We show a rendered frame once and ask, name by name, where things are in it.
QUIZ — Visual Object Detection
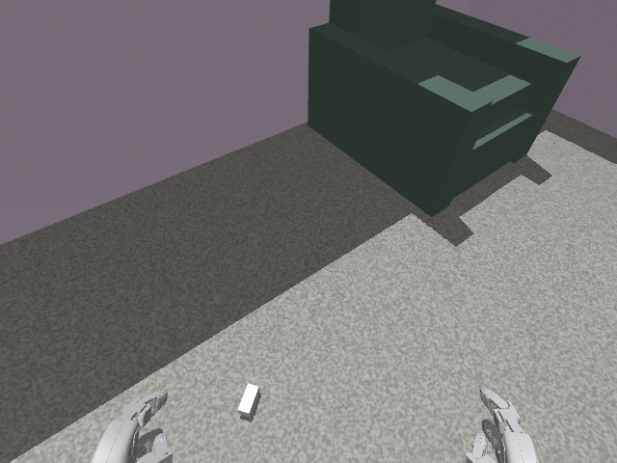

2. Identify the armchair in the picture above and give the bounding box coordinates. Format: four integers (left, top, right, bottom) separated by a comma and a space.
308, 0, 581, 217

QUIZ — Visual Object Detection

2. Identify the left robot hand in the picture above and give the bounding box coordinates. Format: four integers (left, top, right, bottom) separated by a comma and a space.
90, 390, 174, 463

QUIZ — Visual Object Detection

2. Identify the small box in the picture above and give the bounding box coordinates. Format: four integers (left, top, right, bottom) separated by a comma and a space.
238, 384, 260, 417

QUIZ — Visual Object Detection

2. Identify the right robot hand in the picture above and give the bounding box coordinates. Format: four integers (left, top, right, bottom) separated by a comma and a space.
466, 387, 541, 463

